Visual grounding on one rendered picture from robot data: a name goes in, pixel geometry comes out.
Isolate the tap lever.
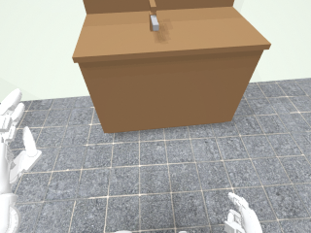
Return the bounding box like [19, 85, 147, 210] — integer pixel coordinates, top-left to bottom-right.
[151, 15, 159, 31]

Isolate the counter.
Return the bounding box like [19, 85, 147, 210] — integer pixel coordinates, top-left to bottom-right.
[72, 0, 271, 134]

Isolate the right robot hand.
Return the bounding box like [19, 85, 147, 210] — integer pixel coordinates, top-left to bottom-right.
[225, 192, 262, 233]

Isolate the left robot hand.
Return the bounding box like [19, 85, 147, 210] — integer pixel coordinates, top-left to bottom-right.
[0, 88, 42, 195]

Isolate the left robot forearm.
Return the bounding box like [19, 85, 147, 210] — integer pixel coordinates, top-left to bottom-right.
[0, 193, 21, 233]

